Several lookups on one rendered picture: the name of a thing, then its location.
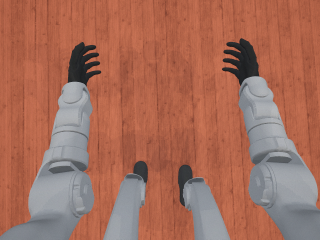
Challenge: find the robot left forearm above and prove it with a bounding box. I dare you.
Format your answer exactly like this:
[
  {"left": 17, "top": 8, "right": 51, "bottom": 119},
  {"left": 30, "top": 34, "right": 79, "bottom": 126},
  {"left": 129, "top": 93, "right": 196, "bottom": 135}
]
[{"left": 28, "top": 81, "right": 93, "bottom": 215}]

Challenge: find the robot left upper arm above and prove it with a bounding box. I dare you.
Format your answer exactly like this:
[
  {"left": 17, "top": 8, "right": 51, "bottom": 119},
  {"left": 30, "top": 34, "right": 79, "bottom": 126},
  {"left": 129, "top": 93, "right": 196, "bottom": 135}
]
[{"left": 0, "top": 170, "right": 95, "bottom": 240}]

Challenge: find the right robot shin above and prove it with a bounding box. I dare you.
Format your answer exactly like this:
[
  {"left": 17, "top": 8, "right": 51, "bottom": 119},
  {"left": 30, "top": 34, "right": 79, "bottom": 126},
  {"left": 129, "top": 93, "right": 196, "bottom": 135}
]
[{"left": 183, "top": 177, "right": 211, "bottom": 200}]

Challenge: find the left robot hand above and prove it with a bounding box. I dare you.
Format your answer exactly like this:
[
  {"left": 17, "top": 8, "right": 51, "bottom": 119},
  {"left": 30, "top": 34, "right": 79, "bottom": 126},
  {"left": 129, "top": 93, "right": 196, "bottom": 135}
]
[{"left": 68, "top": 42, "right": 101, "bottom": 87}]

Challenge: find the robot right forearm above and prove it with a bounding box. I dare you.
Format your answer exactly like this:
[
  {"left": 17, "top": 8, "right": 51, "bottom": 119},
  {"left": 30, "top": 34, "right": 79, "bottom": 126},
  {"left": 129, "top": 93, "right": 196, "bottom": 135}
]
[{"left": 238, "top": 76, "right": 318, "bottom": 201}]

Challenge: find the robot right upper arm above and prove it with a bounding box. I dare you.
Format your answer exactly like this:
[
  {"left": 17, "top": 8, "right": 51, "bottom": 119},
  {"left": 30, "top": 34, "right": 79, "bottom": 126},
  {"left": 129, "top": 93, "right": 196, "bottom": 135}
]
[{"left": 248, "top": 162, "right": 320, "bottom": 240}]

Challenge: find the right robot hand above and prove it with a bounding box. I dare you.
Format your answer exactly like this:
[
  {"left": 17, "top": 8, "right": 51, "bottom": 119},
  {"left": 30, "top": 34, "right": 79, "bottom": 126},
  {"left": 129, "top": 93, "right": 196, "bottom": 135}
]
[{"left": 222, "top": 38, "right": 259, "bottom": 86}]

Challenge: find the robot left foot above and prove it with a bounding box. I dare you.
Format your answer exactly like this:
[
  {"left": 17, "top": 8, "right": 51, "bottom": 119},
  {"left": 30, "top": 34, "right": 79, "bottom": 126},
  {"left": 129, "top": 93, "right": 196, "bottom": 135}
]
[{"left": 133, "top": 161, "right": 148, "bottom": 198}]

